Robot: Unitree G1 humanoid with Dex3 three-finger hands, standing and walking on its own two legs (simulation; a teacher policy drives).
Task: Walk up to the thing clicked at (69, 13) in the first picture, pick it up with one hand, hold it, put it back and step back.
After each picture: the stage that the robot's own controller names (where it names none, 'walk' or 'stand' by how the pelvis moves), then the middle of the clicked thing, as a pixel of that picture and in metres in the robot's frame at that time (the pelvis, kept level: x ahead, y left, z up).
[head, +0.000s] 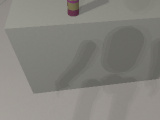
stand; out of the picture +0.88 +0.07 +0.08
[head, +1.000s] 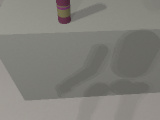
walk; out of the picture +0.77 +0.14 +0.10
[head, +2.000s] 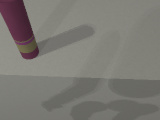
stand; (21, 29) +0.46 +0.25 +0.10
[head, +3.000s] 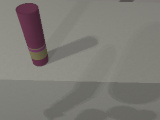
stand; (35, 38) +0.49 +0.20 +0.09
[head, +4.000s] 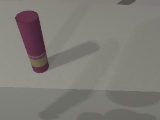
stand; (35, 45) +0.46 +0.20 +0.08
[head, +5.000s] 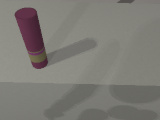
stand; (34, 42) +0.49 +0.21 +0.08
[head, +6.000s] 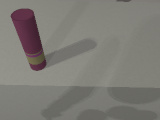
stand; (31, 43) +0.47 +0.21 +0.08
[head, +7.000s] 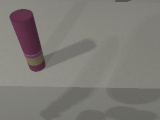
stand; (30, 44) +0.47 +0.21 +0.08
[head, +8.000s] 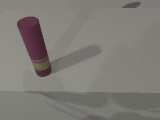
rise first; (37, 50) +0.46 +0.21 +0.08
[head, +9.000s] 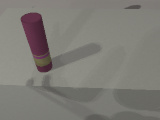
go down; (39, 45) +0.49 +0.20 +0.09
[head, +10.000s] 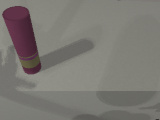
go down; (25, 45) +0.45 +0.20 +0.09
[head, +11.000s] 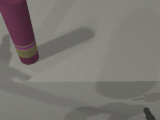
close in; (22, 33) +0.46 +0.19 +0.11
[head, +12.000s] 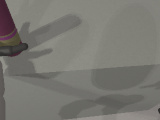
close; (0, 22) +0.48 +0.22 +0.14
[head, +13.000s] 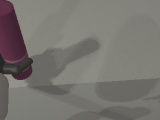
lift; (12, 47) +0.39 +0.20 +0.15
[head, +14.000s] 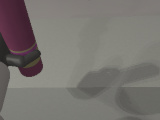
lift; (19, 35) +0.31 +0.17 +0.29
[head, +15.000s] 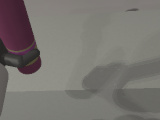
hold; (16, 33) +0.31 +0.16 +0.30
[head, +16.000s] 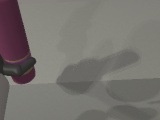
hold; (13, 44) +0.33 +0.18 +0.23
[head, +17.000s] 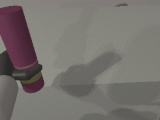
hold; (22, 54) +0.35 +0.18 +0.19
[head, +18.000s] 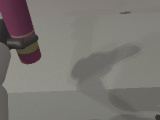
crouch; (19, 23) +0.39 +0.18 +0.27
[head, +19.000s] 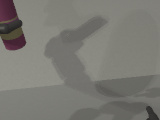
lower; (2, 9) +0.49 +0.21 +0.22
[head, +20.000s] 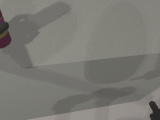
lower; out of the picture +0.51 +0.22 +0.15
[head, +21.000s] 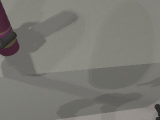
lower; out of the picture +0.48 +0.22 +0.14
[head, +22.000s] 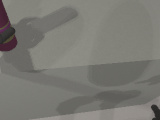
lower; out of the picture +0.49 +0.22 +0.15
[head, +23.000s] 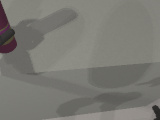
loosen; out of the picture +0.49 +0.23 +0.14
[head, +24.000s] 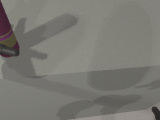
withdraw; out of the picture +0.48 +0.23 +0.14
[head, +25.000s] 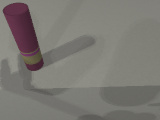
sink last; (27, 41) +0.46 +0.21 +0.12
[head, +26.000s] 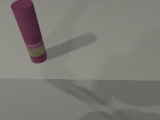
stand; (32, 35) +0.50 +0.23 +0.12
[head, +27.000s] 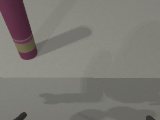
stand; (19, 28) +0.48 +0.24 +0.14
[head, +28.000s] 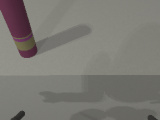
stand; (19, 26) +0.49 +0.24 +0.15
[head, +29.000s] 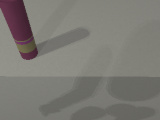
stand; (21, 30) +0.49 +0.24 +0.12
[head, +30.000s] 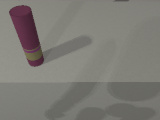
stand; (29, 39) +0.50 +0.22 +0.08
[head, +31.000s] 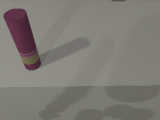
stand; (25, 43) +0.48 +0.23 +0.08
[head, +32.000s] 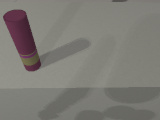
stand; (25, 44) +0.47 +0.23 +0.08
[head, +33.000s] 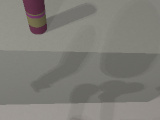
walk; (34, 3) +0.57 +0.18 +0.09
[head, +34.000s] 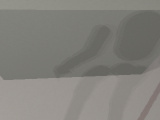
walk; out of the picture +0.79 +0.27 +0.10
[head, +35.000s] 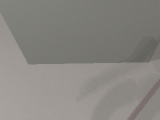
stand; out of the picture +1.10 +0.25 +0.10
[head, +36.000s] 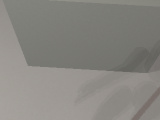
stand; out of the picture +1.09 +0.18 +0.08
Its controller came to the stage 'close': yes
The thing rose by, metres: 0.23
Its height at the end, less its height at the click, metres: +0.00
